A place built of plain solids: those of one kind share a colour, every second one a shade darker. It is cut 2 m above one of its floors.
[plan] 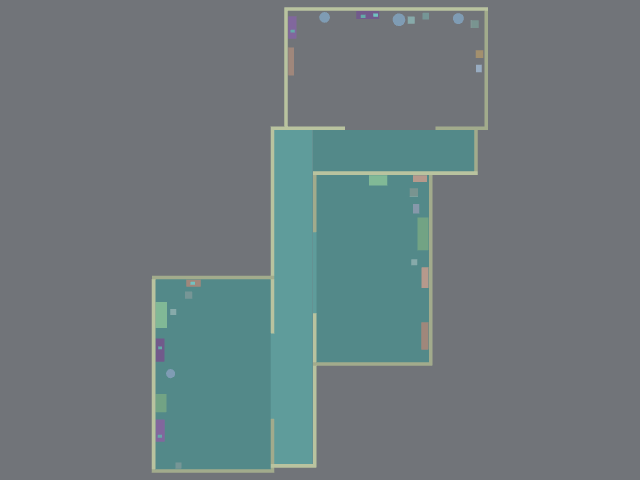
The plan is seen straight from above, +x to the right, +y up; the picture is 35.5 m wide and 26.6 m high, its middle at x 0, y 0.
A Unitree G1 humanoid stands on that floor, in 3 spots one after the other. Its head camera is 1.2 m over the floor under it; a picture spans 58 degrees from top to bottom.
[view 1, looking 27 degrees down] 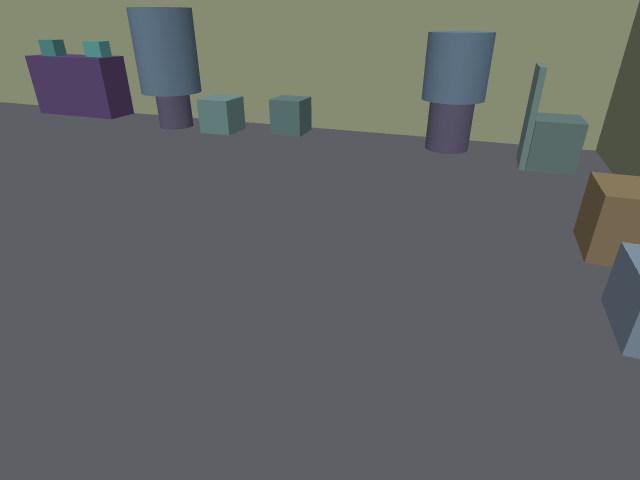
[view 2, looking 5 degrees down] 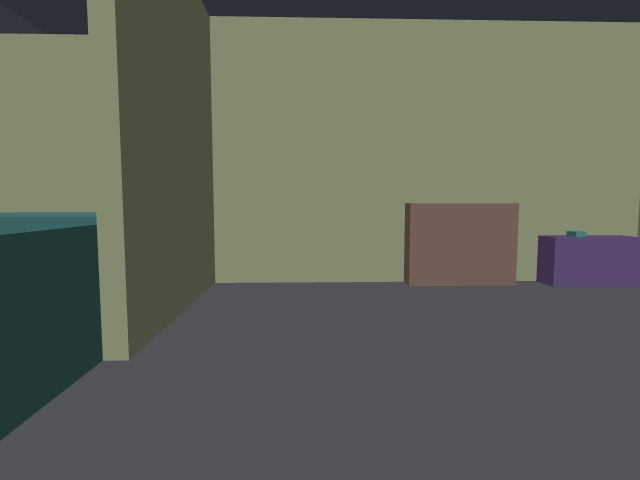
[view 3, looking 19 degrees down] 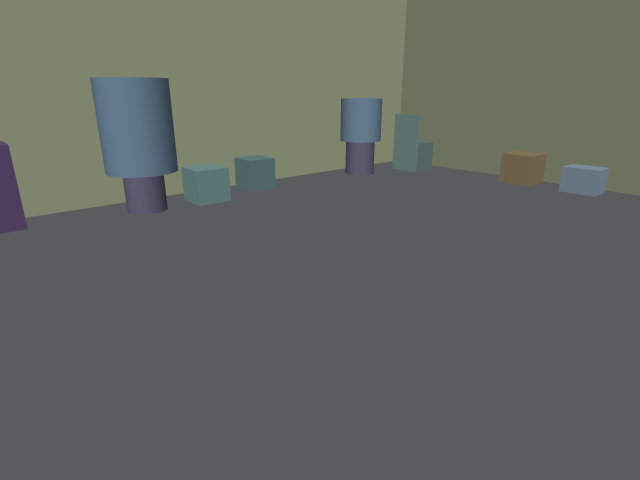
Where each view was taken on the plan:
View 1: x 7.96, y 7.63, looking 110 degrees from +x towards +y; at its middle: ground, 2.64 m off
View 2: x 4.64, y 7.63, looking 178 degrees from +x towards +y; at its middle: wall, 6.45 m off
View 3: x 2.83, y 7.63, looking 49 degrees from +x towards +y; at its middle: ground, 3.69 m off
